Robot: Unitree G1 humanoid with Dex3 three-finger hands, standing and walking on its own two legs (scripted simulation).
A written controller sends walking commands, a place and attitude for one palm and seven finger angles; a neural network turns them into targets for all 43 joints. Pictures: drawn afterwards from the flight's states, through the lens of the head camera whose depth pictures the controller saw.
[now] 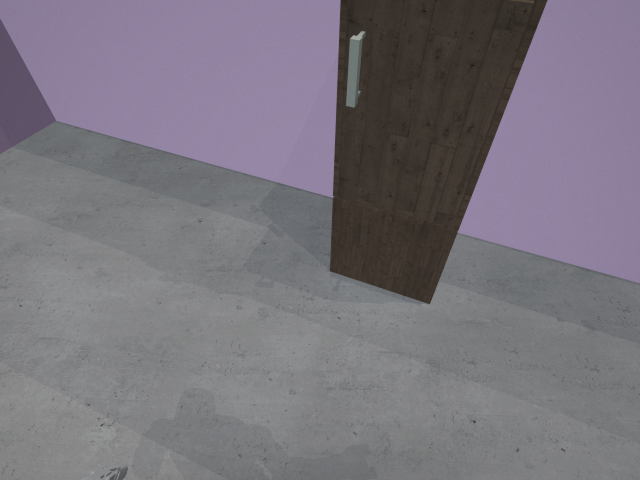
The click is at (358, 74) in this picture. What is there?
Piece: cupboard door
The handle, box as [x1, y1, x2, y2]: [346, 31, 365, 107]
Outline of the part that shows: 361,31 356,36 353,35 350,38 346,105 353,107 356,104 357,97 360,92 357,90 361,41 365,34 365,32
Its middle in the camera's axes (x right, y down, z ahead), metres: +0.08 -0.39 +0.90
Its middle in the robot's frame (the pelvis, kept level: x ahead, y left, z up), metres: +0.95 -0.03 +0.08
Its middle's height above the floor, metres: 0.86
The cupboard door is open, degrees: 0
